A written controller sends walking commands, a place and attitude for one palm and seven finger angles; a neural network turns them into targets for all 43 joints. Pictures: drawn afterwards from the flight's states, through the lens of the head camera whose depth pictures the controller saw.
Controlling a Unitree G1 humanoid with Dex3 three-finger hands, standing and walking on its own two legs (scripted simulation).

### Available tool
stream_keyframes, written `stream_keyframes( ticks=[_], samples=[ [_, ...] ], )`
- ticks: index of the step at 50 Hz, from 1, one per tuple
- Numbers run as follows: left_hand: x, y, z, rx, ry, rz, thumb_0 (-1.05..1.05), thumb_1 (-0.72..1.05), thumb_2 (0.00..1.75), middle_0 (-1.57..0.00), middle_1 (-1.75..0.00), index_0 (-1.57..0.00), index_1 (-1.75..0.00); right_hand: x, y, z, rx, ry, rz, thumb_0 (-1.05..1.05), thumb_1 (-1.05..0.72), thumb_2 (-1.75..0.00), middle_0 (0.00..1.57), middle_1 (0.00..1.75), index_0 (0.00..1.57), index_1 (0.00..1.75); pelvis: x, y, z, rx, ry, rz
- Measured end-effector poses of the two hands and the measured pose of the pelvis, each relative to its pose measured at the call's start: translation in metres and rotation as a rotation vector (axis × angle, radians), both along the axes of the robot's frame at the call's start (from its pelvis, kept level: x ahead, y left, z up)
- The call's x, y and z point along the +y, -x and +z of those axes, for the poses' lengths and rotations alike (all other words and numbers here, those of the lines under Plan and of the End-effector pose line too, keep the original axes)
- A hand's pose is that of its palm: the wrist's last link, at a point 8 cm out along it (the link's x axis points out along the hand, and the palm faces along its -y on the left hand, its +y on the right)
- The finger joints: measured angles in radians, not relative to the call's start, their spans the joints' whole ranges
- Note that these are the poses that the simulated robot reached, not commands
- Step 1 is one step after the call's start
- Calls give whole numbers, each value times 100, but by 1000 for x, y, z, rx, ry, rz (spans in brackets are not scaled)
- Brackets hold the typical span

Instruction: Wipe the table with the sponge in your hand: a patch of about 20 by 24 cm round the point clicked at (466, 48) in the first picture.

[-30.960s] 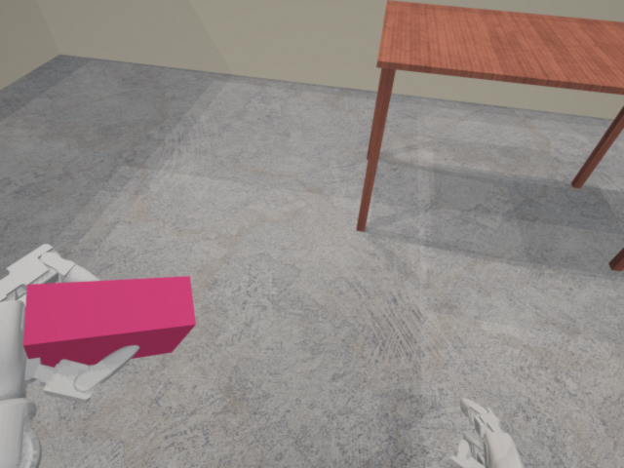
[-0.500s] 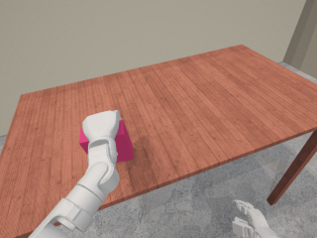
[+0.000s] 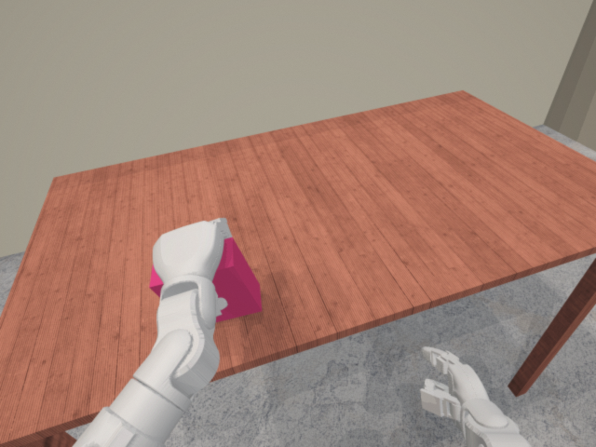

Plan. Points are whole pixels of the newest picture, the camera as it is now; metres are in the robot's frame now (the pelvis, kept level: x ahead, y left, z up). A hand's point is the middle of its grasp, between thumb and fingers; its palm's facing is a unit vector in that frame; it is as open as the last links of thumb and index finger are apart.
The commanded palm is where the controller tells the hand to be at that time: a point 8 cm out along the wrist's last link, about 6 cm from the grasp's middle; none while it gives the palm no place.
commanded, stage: slide back across to the middle lane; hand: left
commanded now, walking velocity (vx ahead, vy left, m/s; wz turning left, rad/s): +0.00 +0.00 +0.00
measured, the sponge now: (216, 293) +0.32 +0.17 +0.06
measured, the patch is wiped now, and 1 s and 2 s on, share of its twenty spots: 1.00 1.00 1.00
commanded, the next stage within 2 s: wipe forward along the middle lane in 0.46 s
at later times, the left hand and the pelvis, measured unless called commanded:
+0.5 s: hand (165, 288) +0.28 +0.22 +0.11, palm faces +0.13 -0.20 -0.97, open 9.1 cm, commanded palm +0.24 +0.22 +0.17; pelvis -0.01 +0.00 +0.00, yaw -1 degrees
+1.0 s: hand (152, 275) +0.31 +0.25 +0.10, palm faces -0.01 -0.06 -1.00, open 9.2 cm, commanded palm +0.29 +0.26 +0.15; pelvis -0.02 +0.00 +0.00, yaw +1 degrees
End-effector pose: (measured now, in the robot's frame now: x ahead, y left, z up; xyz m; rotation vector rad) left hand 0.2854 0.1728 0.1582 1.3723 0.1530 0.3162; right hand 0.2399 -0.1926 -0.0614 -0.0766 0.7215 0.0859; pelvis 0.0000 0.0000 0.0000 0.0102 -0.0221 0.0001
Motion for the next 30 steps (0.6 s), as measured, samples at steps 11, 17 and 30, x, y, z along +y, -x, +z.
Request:
stream_keyframes(
  ticks=[11,17,30],
  samples=[
    [14,11,6,-10,60,0,0,-43,110,-76,-147,-82,-143,-20,19,-8,32,47,-56,2,-91,-90,20,29,20,30,-3,0,1,-9,-1,-16],
    [29,20,9,-8,69,25,-1,-44,110,-78,-146,-83,-142,-30,26,-9,35,73,-80,2,-91,-90,20,29,20,30,-4,2,2,-17,-1,-20],
    [52,41,7,27,24,77,-2,-45,110,-79,-145,-83,-141,-26,22,-6,-11,86,-69,2,-91,-90,20,29,20,30,-5,8,2,-23,-1,-11]
  ],
)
